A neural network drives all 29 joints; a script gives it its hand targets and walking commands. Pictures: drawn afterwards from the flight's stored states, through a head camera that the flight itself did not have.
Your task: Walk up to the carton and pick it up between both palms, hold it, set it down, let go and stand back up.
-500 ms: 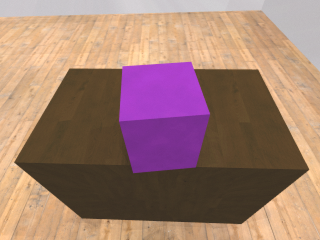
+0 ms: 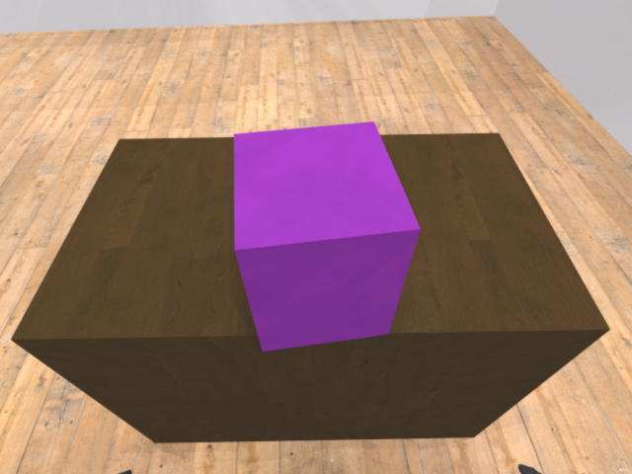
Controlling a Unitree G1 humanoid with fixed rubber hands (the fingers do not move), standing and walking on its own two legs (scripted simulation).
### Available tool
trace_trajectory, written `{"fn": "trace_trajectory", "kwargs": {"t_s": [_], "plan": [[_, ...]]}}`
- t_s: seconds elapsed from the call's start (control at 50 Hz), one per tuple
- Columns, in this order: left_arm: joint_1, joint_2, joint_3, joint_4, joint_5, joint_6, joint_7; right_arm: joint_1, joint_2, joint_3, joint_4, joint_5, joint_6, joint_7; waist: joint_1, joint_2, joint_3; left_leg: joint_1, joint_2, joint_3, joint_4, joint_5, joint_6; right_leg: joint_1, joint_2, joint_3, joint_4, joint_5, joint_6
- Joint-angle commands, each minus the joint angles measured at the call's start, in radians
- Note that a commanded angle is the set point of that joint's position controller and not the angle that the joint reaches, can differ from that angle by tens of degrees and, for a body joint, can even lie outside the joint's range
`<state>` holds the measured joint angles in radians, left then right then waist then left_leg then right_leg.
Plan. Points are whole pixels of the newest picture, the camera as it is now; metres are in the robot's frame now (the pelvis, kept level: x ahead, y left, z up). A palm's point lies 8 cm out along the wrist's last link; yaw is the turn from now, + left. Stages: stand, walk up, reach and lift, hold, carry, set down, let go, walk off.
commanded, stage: walk up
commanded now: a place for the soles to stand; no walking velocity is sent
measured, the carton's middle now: (316, 240) +0.42 +0.01 +0.04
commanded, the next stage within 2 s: reach and lift in 0.28 s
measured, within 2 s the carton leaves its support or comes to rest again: neither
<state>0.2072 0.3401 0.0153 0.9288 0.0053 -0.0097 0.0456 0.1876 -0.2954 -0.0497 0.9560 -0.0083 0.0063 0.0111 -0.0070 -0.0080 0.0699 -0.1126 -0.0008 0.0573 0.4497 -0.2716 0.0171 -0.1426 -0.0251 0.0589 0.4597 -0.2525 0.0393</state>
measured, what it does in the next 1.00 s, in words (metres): stands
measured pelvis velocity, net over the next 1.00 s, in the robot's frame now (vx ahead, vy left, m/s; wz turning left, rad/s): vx -0.02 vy -0.02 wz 0.00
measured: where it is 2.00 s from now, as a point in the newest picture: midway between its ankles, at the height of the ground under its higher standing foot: outside the picture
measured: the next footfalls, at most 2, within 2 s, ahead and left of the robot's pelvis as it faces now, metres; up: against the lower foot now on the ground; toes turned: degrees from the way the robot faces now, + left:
none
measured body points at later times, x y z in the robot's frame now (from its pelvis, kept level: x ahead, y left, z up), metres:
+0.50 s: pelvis -0.03 -0.02 -0.02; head +0.03 +0.00 +0.42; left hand +0.17 +0.26 -0.12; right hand +0.13 -0.29 -0.13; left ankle -0.01 +0.11 -0.74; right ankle +0.00 -0.14 -0.74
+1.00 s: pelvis -0.02 -0.02 +0.00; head -0.01 -0.02 +0.45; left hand +0.14 +0.24 -0.07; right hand +0.12 -0.26 -0.08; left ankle -0.01 +0.11 -0.74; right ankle +0.00 -0.14 -0.74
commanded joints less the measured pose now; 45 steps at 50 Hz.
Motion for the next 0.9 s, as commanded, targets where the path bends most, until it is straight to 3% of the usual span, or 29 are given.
{"fn": "trace_trajectory", "kwargs": {"t_s": [0.0,0.04,0.06,0.08,0.1,0.2,0.24,0.26,0.28,0.3,0.32,0.34,0.36,0.38,0.4,0.42,0.44,0.5,0.54,0.64,0.68,0.72,0.78,0.82,0.88], "plan": [[0.0,0.202,0.047,-0.067,-0.001,-0.023,0.015,-0.01,-0.244,-0.054,-0.082,-0.001,-0.021,-0.011,0.002,0.014,-0.047,-0.007,0.141,-0.131,-0.108,0.229,0.055,-0.004,-0.064,0.048,-0.013,0.264,-0.084],[0.016,0.186,0.046,-0.068,-0.003,-0.018,0.014,-0.022,-0.25,-0.055,-0.089,-0.003,-0.022,-0.013,0.008,0.029,-0.029,-0.017,0.149,-0.124,-0.111,0.183,0.062,-0.017,-0.054,0.044,-0.013,0.22,-0.078],[-0.002,0.204,0.048,-0.068,0.004,-0.018,0.011,-0.021,-0.247,-0.056,-0.096,0.0,-0.02,-0.012,-0.009,0.022,-0.041,-0.002,0.154,-0.106,-0.101,0.179,0.061,-0.032,-0.06,0.046,-0.009,0.226,-0.082],[0.014,0.202,0.045,-0.07,-0.002,-0.019,0.012,-0.034,-0.244,-0.054,-0.104,-0.007,-0.022,-0.009,0.005,0.066,-0.048,-0.015,0.146,-0.113,-0.104,0.171,0.062,-0.011,-0.053,0.044,-0.016,0.224,-0.072],[0.02,0.198,0.05,-0.068,0.002,-0.019,0.013,-0.042,-0.241,-0.054,-0.105,-0.006,-0.018,-0.007,0.011,0.03,-0.041,-0.017,0.137,-0.093,-0.099,0.16,0.053,-0.015,-0.055,0.052,-0.019,0.225,-0.079],[0.0,0.234,0.054,-0.072,-0.001,-0.025,0.013,-0.026,-0.251,-0.057,-0.099,-0.004,-0.009,-0.008,-0.018,0.016,-0.026,0.002,0.13,-0.083,-0.062,0.142,0.041,-0.062,-0.085,0.116,-0.039,0.259,-0.1],[0.008,0.234,0.054,-0.061,0.001,-0.028,0.013,-0.033,-0.24,-0.051,-0.091,-0.001,-0.009,-0.007,-0.011,-0.037,-0.058,0.027,0.13,-0.084,-0.062,0.129,0.034,-0.055,-0.088,0.112,-0.056,0.243,-0.097],[0.01,0.222,0.047,-0.063,0.0,-0.026,0.015,-0.031,-0.25,-0.052,-0.094,0.001,-0.008,-0.007,-0.018,-0.009,-0.048,0.023,0.134,-0.084,-0.067,0.107,0.045,-0.072,-0.077,0.109,-0.047,0.236,-0.09],[-0.605,0.219,0.085,-0.351,-0.027,0.167,0.014,-0.479,-0.029,-0.059,-0.069,-0.111,-0.144,0.012,0.074,-0.034,0.037,-0.224,0.048,-0.007,0.034,-0.028,-0.052,-0.203,0.026,-0.12,0.027,-0.122,-0.073],[-0.473,0.157,0.015,-0.323,-0.02,0.288,0.017,-0.323,-0.113,-0.108,-0.031,-0.085,-0.139,0.049,-0.062,-0.004,0.092,-0.233,0.052,0.008,0.047,-0.116,-0.061,-0.193,0.024,-0.133,0.032,-0.149,-0.096],[-0.426,0.16,0.021,-0.384,-0.006,0.367,0.008,-0.328,-0.163,-0.137,-0.097,-0.09,-0.131,0.061,-0.051,0.013,0.005,-0.166,0.054,0.003,0.078,-0.071,-0.058,-0.209,0.013,-0.136,0.059,-0.119,-0.101],[-0.387,0.162,0.027,-0.42,0.008,0.417,-0.006,-0.299,-0.188,-0.143,-0.16,-0.066,-0.122,0.058,-0.059,-0.013,-0.058,-0.125,0.054,0.012,0.121,-0.055,-0.055,-0.212,0.023,-0.16,0.083,-0.054,-0.089],[-0.367,0.175,0.039,-0.449,0.008,0.453,-0.015,-0.272,-0.205,-0.162,-0.186,-0.056,-0.116,0.046,-0.05,-0.013,-0.139,-0.085,0.061,0.013,0.184,0.042,-0.059,-0.215,0.018,-0.142,0.12,0.046,-0.089],[-0.297,0.166,0.071,-0.473,0.037,0.474,-0.027,-0.22,-0.219,-0.144,-0.185,-0.018,-0.114,0.039,-0.02,-0.001,-0.193,0.0,0.053,0.016,0.203,0.164,-0.065,-0.185,0.022,-0.147,0.131,0.191,-0.08],[-0.274,0.178,0.105,-0.559,0.05,0.478,-0.036,-0.185,-0.226,-0.129,-0.163,0.001,-0.118,0.035,-0.018,0.019,-0.278,0.043,0.052,0.005,0.217,0.304,-0.075,-0.166,0.031,-0.149,0.153,0.275,-0.073],[-0.213,0.146,0.124,-0.57,0.07,0.479,-0.036,-0.151,-0.237,-0.126,-0.148,0.024,-0.121,0.033,-0.004,0.043,-0.292,0.062,0.051,-0.007,0.202,0.346,-0.084,-0.123,0.044,-0.157,0.14,0.269,-0.068],[-0.187,0.142,0.117,-0.585,0.081,0.481,-0.031,-0.127,-0.239,-0.106,-0.14,0.042,-0.125,0.03,0.004,0.076,-0.275,0.039,0.049,-0.002,0.187,0.353,-0.088,-0.109,0.047,-0.151,0.128,0.254,-0.075],[-0.135,0.105,0.108,-0.574,0.089,0.477,-0.023,-0.122,-0.204,-0.081,-0.195,0.05,-0.118,0.022,0.013,0.032,-0.255,0.039,0.02,0.006,0.152,0.347,-0.069,-0.078,0.054,-0.137,0.078,0.342,-0.063],[-0.128,0.12,0.139,-0.592,0.107,0.464,-0.022,-0.106,-0.186,-0.065,-0.236,0.058,-0.112,0.016,0.037,0.025,-0.225,0.014,-0.002,0.026,0.119,0.288,-0.058,-0.023,0.052,-0.121,0.054,0.385,-0.047],[-0.183,0.113,0.15,-0.629,0.093,0.421,-0.027,-0.081,-0.116,-0.041,-0.334,0.023,-0.093,-0.001,0.016,-0.024,-0.084,-0.033,-0.011,0.05,0.012,0.1,-0.027,0.023,0.027,-0.086,-0.032,0.264,-0.026],[-0.191,0.109,0.149,-0.654,0.08,0.395,-0.021,-0.082,-0.11,-0.061,-0.394,0.007,-0.096,0.002,0.018,0.003,-0.081,-0.015,-0.014,0.049,-0.02,0.077,-0.031,-0.002,0.027,-0.086,-0.057,0.196,-0.024],[-0.206,0.109,0.129,-0.651,0.05,0.374,-0.024,-0.049,-0.057,-0.058,-0.46,-0.012,-0.088,-0.003,-0.004,-0.04,-0.057,-0.02,-0.018,0.066,-0.047,0.009,-0.021,-0.018,0.016,-0.071,-0.076,0.162,-0.013],[-0.174,0.095,0.125,-0.719,0.02,0.328,-0.01,-0.009,-0.033,-0.05,-0.511,0.001,-0.088,0.003,0.02,0.035,-0.098,-0.018,-0.006,0.07,-0.072,0.059,-0.033,0.004,0.02,-0.058,-0.093,0.149,-0.027],[-0.15,0.078,0.112,-0.721,0.004,0.312,-0.011,0.014,-0.05,-0.068,-0.526,-0.01,-0.088,0.0,-0.003,0.012,-0.093,-0.016,-0.001,0.067,-0.076,0.053,-0.034,0.012,0.027,-0.072,-0.095,0.148,-0.031],[-0.118,0.053,0.084,-0.761,-0.018,0.273,0.0,0.029,-0.048,-0.087,-0.575,-0.014,-0.111,0.005,0.002,0.017,-0.127,0.032,-0.001,0.048,-0.093,0.119,-0.045,0.018,0.039,-0.078,-0.114,0.177,-0.033]]}}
